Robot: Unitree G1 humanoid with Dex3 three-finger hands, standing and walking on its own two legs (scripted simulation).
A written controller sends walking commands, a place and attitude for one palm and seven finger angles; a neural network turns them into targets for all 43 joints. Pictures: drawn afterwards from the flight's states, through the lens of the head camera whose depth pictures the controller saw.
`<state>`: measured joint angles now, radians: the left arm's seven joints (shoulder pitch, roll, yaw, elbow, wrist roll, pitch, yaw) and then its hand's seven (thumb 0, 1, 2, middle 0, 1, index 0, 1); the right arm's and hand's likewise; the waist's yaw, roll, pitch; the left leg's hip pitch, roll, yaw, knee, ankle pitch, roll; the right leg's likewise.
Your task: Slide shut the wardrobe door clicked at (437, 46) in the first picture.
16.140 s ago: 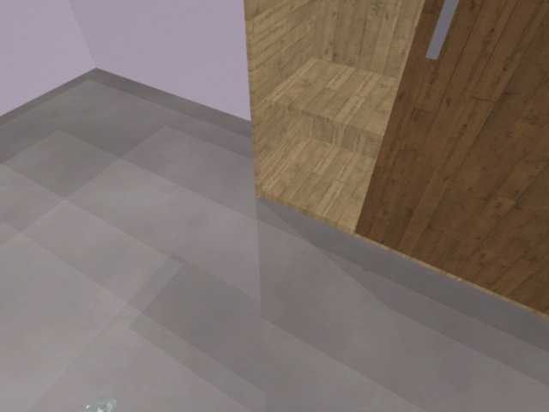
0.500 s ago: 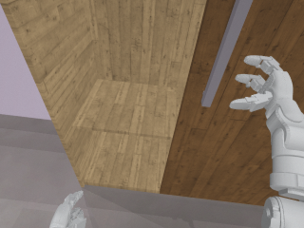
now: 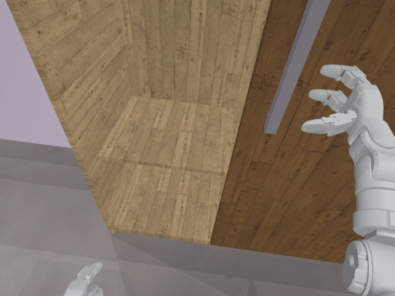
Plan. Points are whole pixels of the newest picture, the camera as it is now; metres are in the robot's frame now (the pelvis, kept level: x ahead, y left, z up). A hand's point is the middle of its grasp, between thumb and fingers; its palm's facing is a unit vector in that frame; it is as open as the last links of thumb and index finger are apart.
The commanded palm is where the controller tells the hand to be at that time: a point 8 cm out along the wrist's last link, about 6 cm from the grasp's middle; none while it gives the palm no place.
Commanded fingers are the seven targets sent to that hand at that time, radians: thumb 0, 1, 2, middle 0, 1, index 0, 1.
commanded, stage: move the hooked fingers beside the handle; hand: right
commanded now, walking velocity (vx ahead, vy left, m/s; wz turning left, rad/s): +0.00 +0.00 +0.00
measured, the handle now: (290, 66) +0.50 -0.12 +0.26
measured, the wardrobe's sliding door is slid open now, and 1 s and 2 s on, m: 0.50 0.50 0.50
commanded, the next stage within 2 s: feel for the door with the fingertips in 0.58 s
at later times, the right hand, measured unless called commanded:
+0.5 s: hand (322, 101) +0.42 -0.18 +0.24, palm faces +0.07 +1.00 -0.02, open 14.0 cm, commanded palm +0.40 -0.24 +0.23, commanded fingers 0.00 0.50 -0.30 0.30 1.20 0.30 1.20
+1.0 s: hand (302, 99) +0.43 -0.14 +0.23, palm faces +0.03 +1.00 -0.01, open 14.0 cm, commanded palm +0.40 -0.20 +0.23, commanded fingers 0.00 0.50 -0.30 0.30 1.20 0.30 1.20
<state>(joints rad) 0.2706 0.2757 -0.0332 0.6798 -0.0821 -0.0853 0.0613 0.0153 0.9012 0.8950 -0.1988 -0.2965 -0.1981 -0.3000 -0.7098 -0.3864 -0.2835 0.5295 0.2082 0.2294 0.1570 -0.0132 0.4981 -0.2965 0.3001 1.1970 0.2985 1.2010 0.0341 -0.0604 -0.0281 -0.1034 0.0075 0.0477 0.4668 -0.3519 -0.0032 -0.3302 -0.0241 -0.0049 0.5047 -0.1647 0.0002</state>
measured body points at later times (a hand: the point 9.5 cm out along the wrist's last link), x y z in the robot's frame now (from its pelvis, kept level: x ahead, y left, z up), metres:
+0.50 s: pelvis +0.01 +0.00 +0.00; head +0.00 +0.02 +0.45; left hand +0.15 +0.26 -0.10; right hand +0.42 -0.23 +0.24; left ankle -0.06 +0.12 -0.73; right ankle +0.06 -0.12 -0.73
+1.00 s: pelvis +0.01 +0.01 +0.00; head +0.00 +0.04 +0.45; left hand +0.16 +0.26 -0.10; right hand +0.42 -0.20 +0.24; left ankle -0.06 +0.12 -0.73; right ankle +0.06 -0.12 -0.73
